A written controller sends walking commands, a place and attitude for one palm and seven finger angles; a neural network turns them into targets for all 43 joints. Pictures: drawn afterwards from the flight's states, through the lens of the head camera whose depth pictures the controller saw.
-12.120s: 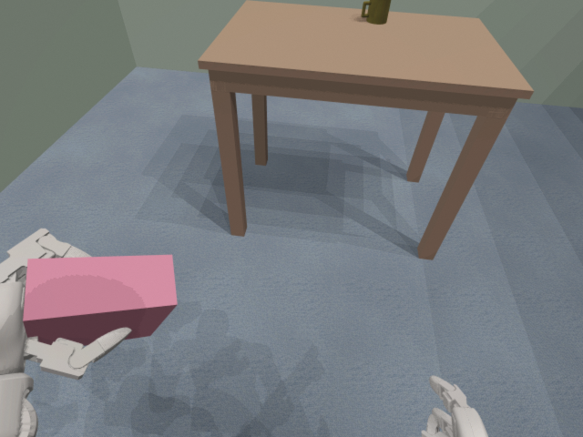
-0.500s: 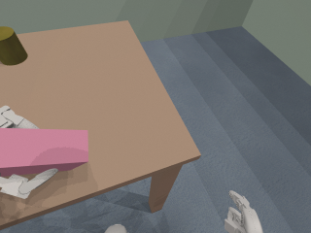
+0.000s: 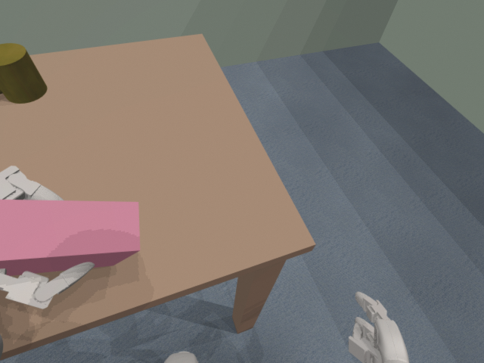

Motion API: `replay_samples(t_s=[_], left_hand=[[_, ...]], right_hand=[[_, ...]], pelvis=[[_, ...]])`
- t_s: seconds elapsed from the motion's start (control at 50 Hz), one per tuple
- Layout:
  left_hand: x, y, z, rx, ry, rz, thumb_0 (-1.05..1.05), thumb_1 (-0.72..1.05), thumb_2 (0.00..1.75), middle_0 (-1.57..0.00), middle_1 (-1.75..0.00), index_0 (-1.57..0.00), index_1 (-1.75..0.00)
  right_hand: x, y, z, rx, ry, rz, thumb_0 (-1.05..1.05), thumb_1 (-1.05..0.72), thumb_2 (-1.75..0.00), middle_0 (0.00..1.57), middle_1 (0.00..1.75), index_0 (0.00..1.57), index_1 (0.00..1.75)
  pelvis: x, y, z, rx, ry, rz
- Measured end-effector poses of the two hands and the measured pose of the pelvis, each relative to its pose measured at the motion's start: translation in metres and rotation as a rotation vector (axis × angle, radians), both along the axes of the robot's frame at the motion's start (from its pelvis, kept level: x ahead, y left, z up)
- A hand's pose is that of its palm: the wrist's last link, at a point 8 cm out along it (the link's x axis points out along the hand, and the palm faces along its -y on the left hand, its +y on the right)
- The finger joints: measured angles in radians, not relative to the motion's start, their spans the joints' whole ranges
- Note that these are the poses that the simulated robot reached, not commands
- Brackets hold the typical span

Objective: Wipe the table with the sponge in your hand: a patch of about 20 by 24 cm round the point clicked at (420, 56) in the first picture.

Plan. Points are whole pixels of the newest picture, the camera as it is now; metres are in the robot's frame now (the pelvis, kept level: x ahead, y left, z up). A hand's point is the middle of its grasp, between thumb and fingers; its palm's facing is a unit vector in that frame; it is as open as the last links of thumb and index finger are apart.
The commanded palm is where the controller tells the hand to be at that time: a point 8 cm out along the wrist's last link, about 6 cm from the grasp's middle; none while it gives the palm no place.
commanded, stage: shuffle to correct the standing spot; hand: left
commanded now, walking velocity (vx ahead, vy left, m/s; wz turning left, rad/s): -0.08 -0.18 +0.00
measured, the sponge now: (88, 239) +0.23 +0.20 +0.14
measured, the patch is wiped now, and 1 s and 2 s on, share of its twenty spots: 0.00 0.00 0.00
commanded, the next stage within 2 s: come to a stop and stand still in 0.58 s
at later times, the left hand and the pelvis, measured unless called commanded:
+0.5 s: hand (45, 243) +0.22 +0.23 +0.17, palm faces +0.32 -0.83 -0.45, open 9.7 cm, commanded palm +0.16 +0.27 +0.19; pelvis +0.00 -0.01 +0.00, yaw +0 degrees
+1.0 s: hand (41, 253) +0.21 +0.24 +0.15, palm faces +0.23 -0.89 -0.40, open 9.7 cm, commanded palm +0.15 +0.30 +0.19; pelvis -0.02 +0.02 +0.00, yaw -3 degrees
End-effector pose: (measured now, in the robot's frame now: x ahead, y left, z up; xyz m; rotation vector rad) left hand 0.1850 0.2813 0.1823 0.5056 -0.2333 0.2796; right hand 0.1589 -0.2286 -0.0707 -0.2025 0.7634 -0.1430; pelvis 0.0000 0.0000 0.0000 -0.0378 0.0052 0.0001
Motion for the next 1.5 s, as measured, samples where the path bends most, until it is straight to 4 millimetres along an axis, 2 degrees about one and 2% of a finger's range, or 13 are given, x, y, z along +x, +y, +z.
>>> replay_samples(t_s=[0.54,0.72,0.76,0.8,0.84,0.88,0.98,1.02,1.08,1.16,1.22,1.36,1.5], left_hand=[[-0.006,-0.009,0.003,0.01,-0.004,-0.003,0.0,-0.46,1.01,-0.78,-1.34,-0.78,-1.35],[-0.009,-0.012,0.004,0.019,-0.001,-0.022,0.0,-0.46,1.01,-0.78,-1.34,-0.78,-1.35],[-0.002,0.001,0.017,0.138,-0.052,-0.055,0.0,-0.46,1.01,-0.78,-1.34,-0.78,-1.35],[0.007,0.024,0.023,0.163,-0.101,-0.025,0.0,-0.46,1.01,-0.78,-1.34,-0.78,-1.35],[0.011,0.04,0.018,0.115,-0.103,0.021,0.0,-0.46,1.01,-0.78,-1.34,-0.78,-1.35],[0.011,0.039,0.009,0.06,-0.093,0.023,0.0,-0.46,1.01,-0.78,-1.34,-0.78,-1.35],[-0.004,0.009,-0.012,-0.035,-0.042,-0.102,0.0,-0.46,1.01,-0.78,-1.34,-0.78,-1.35],[-0.012,0.006,-0.014,-0.04,-0.04,-0.138,0.0,-0.46,1.01,-0.78,-1.34,-0.78,-1.35],[-0.019,0.019,-0.008,-0.019,-0.07,-0.127,0.0,-0.46,1.01,-0.78,-1.34,-0.78,-1.35],[-0.024,0.048,0.005,0.023,-0.13,-0.018,0.0,-0.46,1.01,-0.78,-1.34,-0.78,-1.35],[-0.028,0.06,0.007,-0.004,-0.152,0.055,0.0,-0.46,1.01,-0.78,-1.34,-0.78,-1.35],[-0.023,0.047,-0.007,-0.096,-0.108,0.046,0.0,-0.45,1.01,-0.78,-1.34,-0.78,-1.35],[-0.01,0.044,-0.004,-0.052,-0.081,0.005,0.0,-0.45,1.01,-0.78,-1.34,-0.78,-1.35]], right_hand=[[-0.003,-0.006,-0.002,0.01,-0.01,-0.001,0.01,-0.9,-0.9,0.2,0.3,0.2,0.29],[-0.011,-0.008,-0.003,0.012,-0.011,-0.012,0.01,-0.9,-0.9,0.2,0.3,0.2,0.29],[-0.016,-0.007,-0.005,-0.024,0.007,0.02,0.01,-0.9,-0.9,0.2,0.3,0.2,0.29],[-0.021,-0.005,-0.003,-0.032,0.018,0.043,0.01,-0.9,-0.9,0.2,0.3,0.2,0.29],[-0.024,-0.004,0.003,-0.031,-0.008,0.046,0.01,-0.9,-0.9,0.2,0.3,0.2,0.29],[-0.027,-0.003,0.009,-0.031,-0.052,0.038,0.01,-0.9,-0.9,0.2,0.3,0.2,0.29],[-0.03,0.007,0.018,-0.029,-0.126,0.014,0.01,-0.9,-0.9,0.2,0.3,0.2,0.29],[-0.033,0.013,0.02,-0.038,-0.12,0.008,0.01,-0.9,-0.9,0.2,0.3,0.2,0.29],[-0.036,0.026,0.02,-0.042,-0.097,0.01,0.01,-0.9,-0.9,0.2,0.3,0.2,0.29],[-0.034,0.046,0.014,-0.012,-0.081,0.047,0.01,-0.9,-0.9,0.2,0.3,0.2,0.29],[-0.031,0.058,0.009,0.016,-0.071,0.083,0.01,-0.9,-0.9,0.2,0.3,0.2,0.29],[-0.016,0.072,0.012,0.035,-0.075,0.127,0.01,-0.9,-0.9,0.2,0.3,0.2,0.3],[-0.001,0.063,0.022,0.011,-0.097,0.102,0.01,-0.9,-0.9,0.2,0.3,0.2,0.3]], pelvis=[[-0.004,-0.006,-0.001,0.003,-0.001,-0.011],[-0.009,-0.006,-0.002,0.001,0.001,-0.011],[-0.01,-0.007,-0.001,0.005,0.001,-0.015],[-0.012,-0.005,0.001,0.018,0.005,-0.03],[-0.014,0.001,0.002,0.03,0.001,-0.043],[-0.017,0.008,0.001,0.038,-0.007,-0.054],[-0.024,0.023,-0.001,0.025,-0.026,-0.053],[-0.024,0.027,-0.001,0.022,-0.029,-0.051],[-0.025,0.033,0.001,0.018,-0.033,-0.045],[-0.026,0.038,0.002,0.015,-0.036,-0.028],[-0.024,0.04,0.003,0.009,-0.04,-0.023],[-0.019,0.044,0.007,0.008,-0.039,-0.02],[-0.013,0.041,0.009,0.01,-0.035,-0.023]])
